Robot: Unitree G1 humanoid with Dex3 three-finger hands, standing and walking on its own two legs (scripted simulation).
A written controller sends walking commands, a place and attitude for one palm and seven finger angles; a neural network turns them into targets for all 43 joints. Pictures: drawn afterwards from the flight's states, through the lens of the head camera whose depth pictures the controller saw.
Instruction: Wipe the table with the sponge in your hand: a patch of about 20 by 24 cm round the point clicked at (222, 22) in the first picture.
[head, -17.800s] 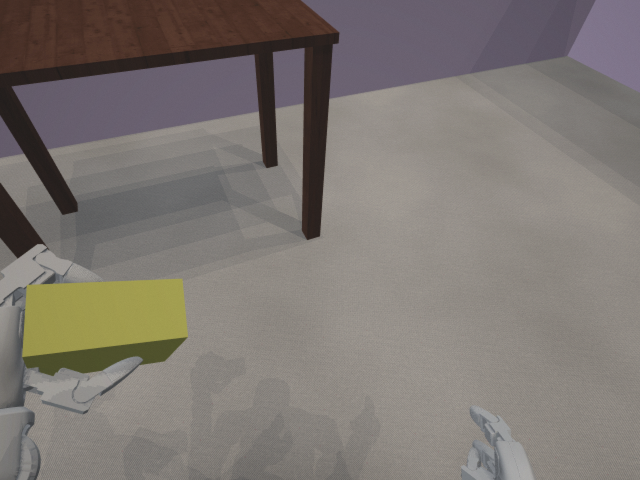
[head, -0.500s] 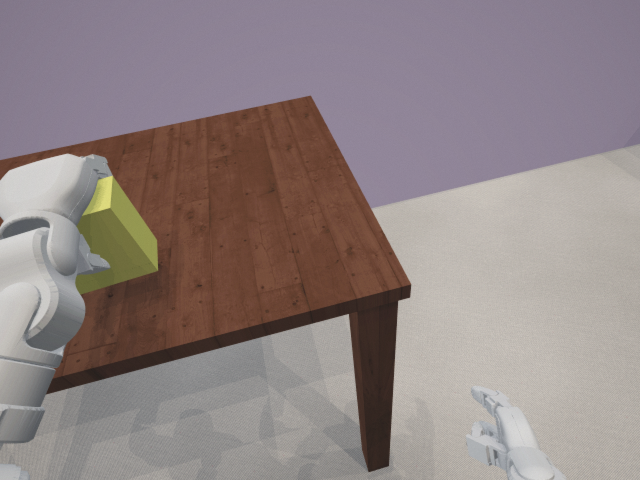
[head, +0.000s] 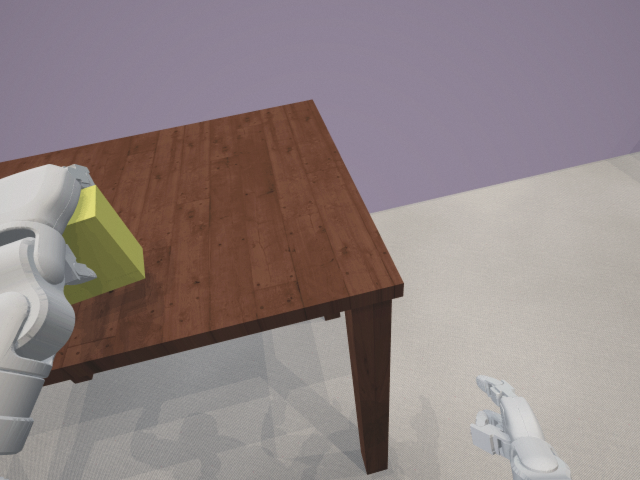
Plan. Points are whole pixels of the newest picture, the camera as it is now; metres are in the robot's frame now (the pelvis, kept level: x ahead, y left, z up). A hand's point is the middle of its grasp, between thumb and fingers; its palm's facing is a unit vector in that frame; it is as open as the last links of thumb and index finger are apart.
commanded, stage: move the sponge above the wiping area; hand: left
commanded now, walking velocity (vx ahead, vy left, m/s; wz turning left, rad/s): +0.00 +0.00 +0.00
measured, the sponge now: (85, 259) +0.28 +0.34 +0.17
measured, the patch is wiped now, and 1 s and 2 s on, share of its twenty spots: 0.00 0.00 0.00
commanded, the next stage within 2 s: lower the sponge onto the table in 1.52 s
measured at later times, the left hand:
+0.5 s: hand (86, 220) +0.30 +0.33 +0.21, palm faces +0.10 +0.04 -0.99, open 9.9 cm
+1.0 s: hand (77, 216) +0.31 +0.34 +0.22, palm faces +0.09 +0.04 -0.99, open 9.9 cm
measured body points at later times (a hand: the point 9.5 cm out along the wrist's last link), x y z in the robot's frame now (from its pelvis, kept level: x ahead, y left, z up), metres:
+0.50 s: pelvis +0.01 -0.01 +0.00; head +0.00 -0.08 +0.44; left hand +0.29 +0.32 +0.27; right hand +0.23 -0.24 -0.11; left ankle +0.01 +0.09 -0.74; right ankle +0.03 -0.10 -0.74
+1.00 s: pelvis +0.01 -0.01 +0.00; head +0.00 -0.07 +0.44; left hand +0.30 +0.33 +0.27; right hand +0.25 -0.22 -0.10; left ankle +0.01 +0.09 -0.74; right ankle +0.03 -0.10 -0.74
